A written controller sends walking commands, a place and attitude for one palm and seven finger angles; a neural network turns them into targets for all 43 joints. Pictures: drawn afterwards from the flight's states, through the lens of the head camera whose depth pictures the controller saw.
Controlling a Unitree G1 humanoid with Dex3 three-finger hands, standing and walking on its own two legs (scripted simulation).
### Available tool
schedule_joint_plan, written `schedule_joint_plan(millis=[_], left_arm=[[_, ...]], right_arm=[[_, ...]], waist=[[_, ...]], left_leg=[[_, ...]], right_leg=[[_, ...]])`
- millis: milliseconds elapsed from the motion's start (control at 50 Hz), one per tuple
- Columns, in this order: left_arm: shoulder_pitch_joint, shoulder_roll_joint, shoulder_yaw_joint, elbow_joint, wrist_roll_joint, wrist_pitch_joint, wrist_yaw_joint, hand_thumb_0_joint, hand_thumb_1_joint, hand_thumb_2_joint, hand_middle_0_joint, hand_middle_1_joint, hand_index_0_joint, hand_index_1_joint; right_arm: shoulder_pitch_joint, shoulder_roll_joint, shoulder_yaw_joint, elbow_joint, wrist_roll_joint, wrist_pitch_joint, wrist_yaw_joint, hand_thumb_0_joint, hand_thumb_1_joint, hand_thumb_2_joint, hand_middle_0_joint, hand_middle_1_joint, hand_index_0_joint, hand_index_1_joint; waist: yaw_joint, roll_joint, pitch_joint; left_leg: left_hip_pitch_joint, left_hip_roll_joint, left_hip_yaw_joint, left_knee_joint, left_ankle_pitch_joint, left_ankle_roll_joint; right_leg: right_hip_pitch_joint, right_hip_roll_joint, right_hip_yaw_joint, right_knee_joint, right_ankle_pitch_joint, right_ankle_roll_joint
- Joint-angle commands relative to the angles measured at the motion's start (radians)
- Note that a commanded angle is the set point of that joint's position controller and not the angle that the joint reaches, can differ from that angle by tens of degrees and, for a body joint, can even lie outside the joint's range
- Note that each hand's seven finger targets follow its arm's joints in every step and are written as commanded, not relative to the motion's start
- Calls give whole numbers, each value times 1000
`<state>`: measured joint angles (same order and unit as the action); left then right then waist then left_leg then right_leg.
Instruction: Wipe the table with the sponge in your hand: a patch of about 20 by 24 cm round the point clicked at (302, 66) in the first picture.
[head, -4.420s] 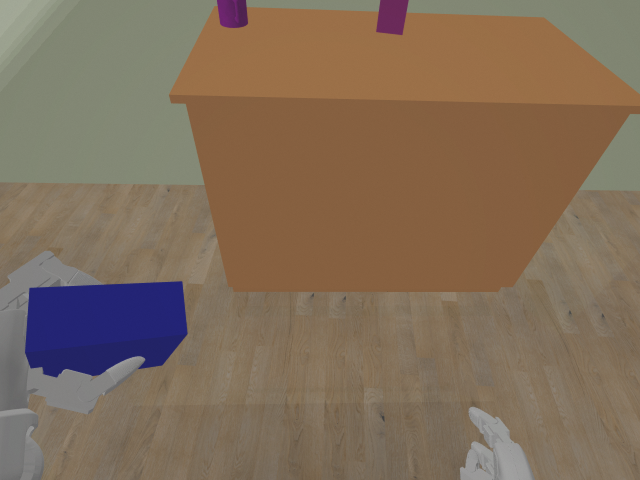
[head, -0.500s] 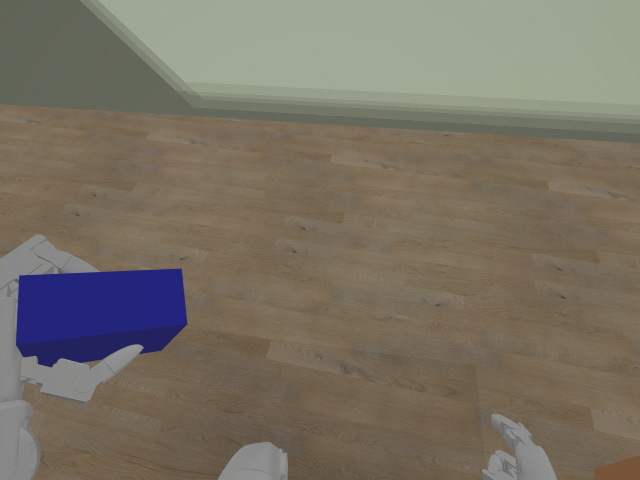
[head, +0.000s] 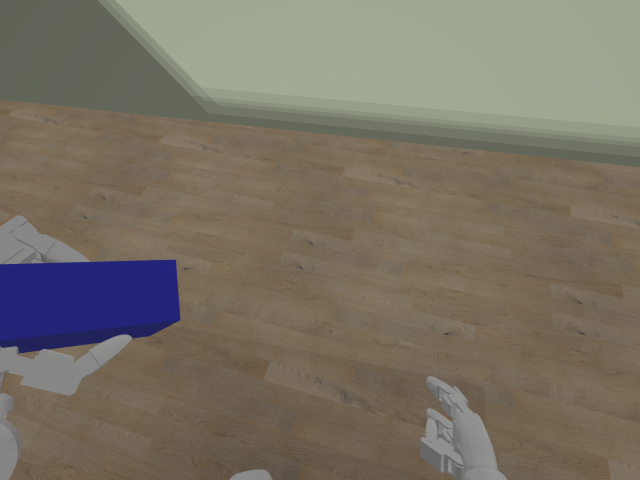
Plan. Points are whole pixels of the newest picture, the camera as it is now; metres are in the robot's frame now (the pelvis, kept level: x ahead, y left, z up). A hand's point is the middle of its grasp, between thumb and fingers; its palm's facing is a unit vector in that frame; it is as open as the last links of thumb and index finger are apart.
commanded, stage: turn to face it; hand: left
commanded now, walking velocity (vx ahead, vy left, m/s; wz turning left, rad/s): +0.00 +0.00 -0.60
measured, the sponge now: (115, 306) +0.22 +0.22 +0.18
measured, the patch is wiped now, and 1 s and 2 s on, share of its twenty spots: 0.00 0.00 0.00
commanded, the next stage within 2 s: none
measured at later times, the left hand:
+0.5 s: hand (163, 284) +0.24 +0.18 +0.19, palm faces +0.18 -0.88 -0.44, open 9.5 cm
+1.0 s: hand (322, 362) +0.18 +0.03 +0.19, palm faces -0.16 -0.83 -0.54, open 9.6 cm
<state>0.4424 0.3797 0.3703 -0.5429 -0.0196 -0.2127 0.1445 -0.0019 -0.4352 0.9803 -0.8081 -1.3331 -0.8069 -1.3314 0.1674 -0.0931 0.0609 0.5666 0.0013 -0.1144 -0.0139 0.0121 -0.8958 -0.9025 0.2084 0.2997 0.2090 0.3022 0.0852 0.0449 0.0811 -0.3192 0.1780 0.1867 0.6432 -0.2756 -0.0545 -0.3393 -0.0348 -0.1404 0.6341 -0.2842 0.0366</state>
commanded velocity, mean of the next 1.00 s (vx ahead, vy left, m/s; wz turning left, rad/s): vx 0.00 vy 0.00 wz -0.60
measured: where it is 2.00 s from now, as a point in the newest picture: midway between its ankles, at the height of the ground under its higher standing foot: outside the picture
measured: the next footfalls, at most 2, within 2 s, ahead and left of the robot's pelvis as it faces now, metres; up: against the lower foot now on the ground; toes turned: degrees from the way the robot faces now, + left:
left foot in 0.40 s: +0.04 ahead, +0.12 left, +0.00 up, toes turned -8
right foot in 0.70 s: -0.06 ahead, -0.16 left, +0.00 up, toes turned -32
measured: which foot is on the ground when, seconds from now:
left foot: down 0.00-0.02, up 0.04-0.38, down 0.40-0.72, up 0.74-1.00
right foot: down 0.00-0.42, up 0.44-0.68, down 0.70-1.00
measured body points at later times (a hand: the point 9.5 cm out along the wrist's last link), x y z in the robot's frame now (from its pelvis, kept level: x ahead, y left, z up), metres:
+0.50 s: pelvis -0.03 -0.01 +0.01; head -0.01 +0.00 +0.46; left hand +0.22 +0.22 +0.21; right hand +0.06 -0.30 -0.06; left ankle +0.00 +0.13 -0.72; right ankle -0.01 -0.10 -0.68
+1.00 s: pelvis -0.13 -0.04 +0.01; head -0.10 -0.08 +0.46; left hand +0.19 +0.07 +0.22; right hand -0.13 -0.35 -0.09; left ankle -0.05 +0.08 -0.68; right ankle -0.10 -0.14 -0.72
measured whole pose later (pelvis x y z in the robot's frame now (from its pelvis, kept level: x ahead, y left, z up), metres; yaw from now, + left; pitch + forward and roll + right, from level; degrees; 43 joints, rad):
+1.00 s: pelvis -0.13 -0.04 +0.01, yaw -35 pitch +1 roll +3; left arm 0.56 0.43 0.41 -0.59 -0.05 -0.19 0.14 0.00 -0.44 0.98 -0.80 -1.34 -0.80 -1.34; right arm 0.16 -0.26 -0.04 0.56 0.01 0.05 -0.02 0.01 -0.90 -0.90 0.20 0.30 0.20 0.30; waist 0.00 -0.01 0.09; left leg -0.41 0.04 0.07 0.87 -0.46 -0.09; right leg -0.39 0.06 0.04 0.53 -0.14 -0.08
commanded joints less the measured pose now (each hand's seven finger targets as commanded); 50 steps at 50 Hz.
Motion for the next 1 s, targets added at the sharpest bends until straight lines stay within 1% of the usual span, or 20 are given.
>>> schedule_joint_plan(millis=[0,20,40,60,120,240,320,360,400,420,460,500,640,660,680,700,720,780,860,980], left_arm=[[-173,185,115,-82,-8,-23,16,0,100,1300,-1200,-1600,-1200,-1600],[-155,179,115,-90,-23,-13,18,0,100,1300,-1200,-1600,-1200,-1600],[-117,192,129,-118,-24,-20,21,0,100,1300,-1200,-1600,-1200,-1600],[-92,184,132,-151,-27,-26,22,0,100,1300,-1200,-1600,-1200,-1600],[-35,187,148,-237,-29,-51,26,0,100,1300,-1200,-1600,-1200,-1600],[77,194,187,-228,-37,-55,34,0,100,1300,-1200,-1600,-1200,-1600],[43,174,152,-208,-30,-41,26,0,100,1300,-1200,-1600,-1200,-1600],[-1,170,126,-230,-27,-43,19,0,100,1300,-1200,-1600,-1200,-1600],[-25,192,148,-241,-8,-62,11,0,100,1300,-1200,-1600,-1200,-1600],[-36,175,126,-219,6,-60,12,0,100,1300,-1200,-1600,-1200,-1600],[-122,154,76,-270,11,-59,1,0,100,1300,-1200,-1600,-1200,-1600],[-86,101,25,-229,11,-45,2,0,100,1300,-1200,-1600,-1200,-1600],[-101,168,95,-200,-3,-38,0,0,100,1300,-1200,-1600,-1200,-1600],[-79,171,97,-191,4,-32,0,0,100,1300,-1200,-1600,-1200,-1600],[-76,215,137,-199,2,-43,9,0,100,1300,-1200,-1600,-1200,-1600],[-26,273,212,-184,-12,-45,21,0,100,1300,-1200,-1600,-1200,-1600],[21,265,218,-204,-39,-28,21,0,100,1300,-1200,-1600,-1200,-1600],[135,224,240,-247,-48,-40,25,0,100,1300,-1200,-1600,-1200,-1600],[108,208,220,-242,-52,-38,28,0,100,1300,-1200,-1600,-1200,-1600],[71,170,151,-188,-36,-18,28,0,100,1300,-1200,-1600,-1200,-1600]], right_arm=[[-54,-168,-85,-142,6,-33,-27,0,-900,-900,200,300,200,300],[-66,-188,-100,-133,7,-27,-26,0,-900,-900,200,300,200,300],[-78,-166,-82,-128,3,-16,-24,0,-900,-900,200,300,200,300],[-97,-164,-70,-120,2,5,-22,0,-900,-900,200,300,200,300],[-102,-175,-73,-129,-1,33,-22,0,-900,-900,200,300,200,300],[-85,-204,-97,-166,1,60,-15,0,-900,-900,200,300,200,300],[-41,-225,-105,-178,15,83,-12,0,-900,-900,200,300,200,300],[-29,-245,-115,-187,17,86,-21,0,-900,-900,200,300,200,300],[-55,-253,-116,-202,14,77,-27,0,-900,-900,200,300,200,300],[-56,-231,-112,-198,3,69,-27,0,-900,-900,200,300,200,300],[-38,-233,-119,-184,12,57,-16,0,-900,-900,200,300,200,300],[-6,-251,-123,-175,16,40,-5,0,-900,-900,200,300,200,300],[23,-251,-119,-168,10,4,12,0,-900,-900,200,300,200,300],[24,-245,-120,-170,16,9,18,0,-900,-900,200,300,200,300],[14,-209,-109,-181,22,11,19,0,-900,-900,200,300,200,300],[-30,-194,-97,-202,18,16,12,0,-900,-900,200,300,200,300],[-57,-200,-113,-194,23,31,9,0,-900,-900,200,300,200,300],[-92,-160,-74,-169,10,91,15,0,-900,-900,200,300,200,300],[-97,-188,-97,-155,8,110,-1,0,-900,-900,200,300,200,300],[-79,-222,-105,-177,11,122,-5,0,-900,-900,200,300,200,300]], waist=[[-62,-378,-185],[-55,-405,-196],[-64,-315,-205],[-63,-196,-244],[-71,-163,-266],[-42,-157,-279],[-63,-136,-268],[-73,-53,-221],[-46,278,-177],[-55,279,-131],[-57,182,-90],[-68,220,-79],[-72,192,-151],[-73,141,-179],[-67,-86,-206],[-43,-304,-228],[-41,-340,-273],[-62,-135,-302],[-73,-173,-276],[-48,-197,-225]], left_leg=[[-216,-111,-43,382,-361,-18],[-218,-109,-151,518,-327,-21],[-268,-97,-196,582,-261,-31],[-272,-95,-200,585,-236,-35],[-211,-108,-169,480,-184,-35],[-102,-137,-140,127,-185,-19],[76,-129,-136,-117,-97,2],[211,-35,-184,-283,-46,42],[182,260,-388,-388,93,177],[78,306,-413,-390,140,212],[102,259,-233,-311,288,187],[110,199,-113,-274,393,133],[123,177,-22,-67,381,55],[66,139,-4,44,297,31],[-53,53,27,241,46,-7],[-271,-78,-42,449,-373,-42],[-259,-67,-181,567,-344,-37],[-284,-67,-200,582,-214,-49],[-168,-88,-168,381,-176,-47],[-9,-140,-143,77,-204,-11]], right_leg=[[190,-299,546,-269,582,-164],[166,-327,617,-316,544,-178],[233,-306,569,-264,573,-199],[267,-283,503,-212,617,-207],[244,-231,383,-220,575,-192],[216,-212,483,-263,368,-216],[109,-170,500,-266,201,-160],[-40,-82,442,-181,46,-100],[-199,72,221,246,-227,-18],[-197,48,173,452,-220,-2],[-229,1,154,475,-169,13],[-179,7,79,362,-154,23],[124,53,-28,-97,11,23],[211,8,23,-170,123,-5],[312,-129,202,-201,447,-71],[348,-283,511,-210,795,-179],[299,-316,570,-234,711,-185],[340,-234,421,-171,593,-198],[217,-207,420,-244,414,-197],[69,-179,533,-334,67,-195]])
